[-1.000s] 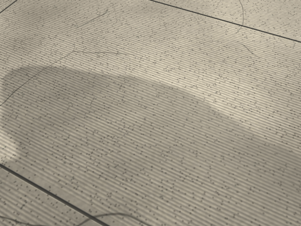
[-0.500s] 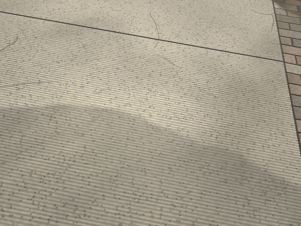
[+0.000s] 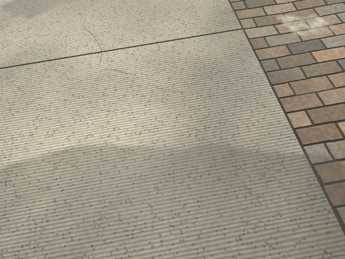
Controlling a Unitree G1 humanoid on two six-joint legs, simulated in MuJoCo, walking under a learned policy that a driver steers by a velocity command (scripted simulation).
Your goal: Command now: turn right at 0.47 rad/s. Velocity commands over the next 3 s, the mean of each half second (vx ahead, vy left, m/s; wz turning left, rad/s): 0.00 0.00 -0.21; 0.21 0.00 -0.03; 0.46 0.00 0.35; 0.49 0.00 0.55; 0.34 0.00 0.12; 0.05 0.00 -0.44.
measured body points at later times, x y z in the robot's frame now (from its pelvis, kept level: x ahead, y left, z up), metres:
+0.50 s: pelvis +0.01 +0.03 +0.00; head +0.02 +0.04 +0.45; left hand +0.11 +0.28 -0.14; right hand +0.10 -0.24 -0.11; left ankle +0.01 +0.12 -0.74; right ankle +0.01 -0.08 -0.74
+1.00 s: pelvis +0.09 -0.02 +0.00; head +0.10 -0.03 +0.45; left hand +0.12 +0.25 -0.13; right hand +0.11 -0.29 -0.15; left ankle +0.04 +0.11 -0.69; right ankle +0.06 -0.09 -0.74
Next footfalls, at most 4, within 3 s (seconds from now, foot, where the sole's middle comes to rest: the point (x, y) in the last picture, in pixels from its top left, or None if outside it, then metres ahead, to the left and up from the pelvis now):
0.32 left None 0.05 0.12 -0.78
0.90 right None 0.10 -0.10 -0.78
1.36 left None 0.45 0.04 -0.78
1.90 right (199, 175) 0.80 -0.03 -0.78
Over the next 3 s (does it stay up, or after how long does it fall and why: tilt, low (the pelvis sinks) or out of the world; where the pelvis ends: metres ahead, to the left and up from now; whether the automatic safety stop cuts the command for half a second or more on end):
stays up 0.84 0.10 0.00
